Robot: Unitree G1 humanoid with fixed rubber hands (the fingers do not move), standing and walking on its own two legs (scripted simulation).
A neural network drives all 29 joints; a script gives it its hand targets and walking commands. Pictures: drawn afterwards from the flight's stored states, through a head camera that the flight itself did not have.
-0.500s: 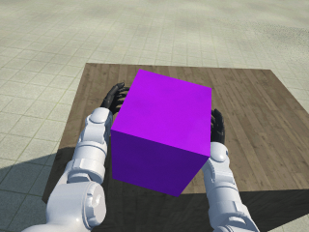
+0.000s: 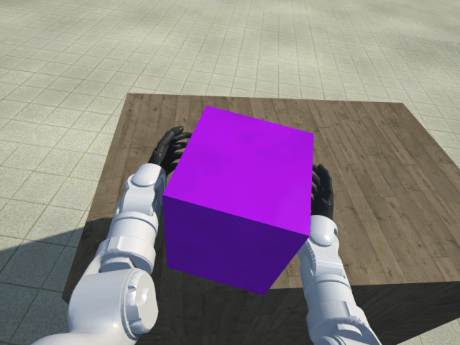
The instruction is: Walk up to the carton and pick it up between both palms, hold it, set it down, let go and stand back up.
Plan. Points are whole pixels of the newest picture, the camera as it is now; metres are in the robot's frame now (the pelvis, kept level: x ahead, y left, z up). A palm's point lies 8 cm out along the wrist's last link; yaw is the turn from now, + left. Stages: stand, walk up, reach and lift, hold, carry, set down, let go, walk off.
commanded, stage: set down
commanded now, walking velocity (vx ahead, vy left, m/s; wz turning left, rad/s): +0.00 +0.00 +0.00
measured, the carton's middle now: (236, 204) +0.37 -0.04 +0.04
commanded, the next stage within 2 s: none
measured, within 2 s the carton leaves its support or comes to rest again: rests again in 1.40 s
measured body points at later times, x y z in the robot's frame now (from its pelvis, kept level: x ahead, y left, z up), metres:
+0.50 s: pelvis +0.00 +0.00 +0.00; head +0.03 +0.03 +0.45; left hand +0.44 +0.10 +0.08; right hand +0.35 -0.18 +0.07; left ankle -0.01 +0.10 -0.75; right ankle -0.02 -0.13 -0.75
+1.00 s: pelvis +0.00 +0.00 +0.00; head +0.03 +0.03 +0.45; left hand +0.44 +0.11 +0.08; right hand +0.34 -0.18 +0.06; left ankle -0.01 +0.10 -0.75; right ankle -0.02 -0.13 -0.75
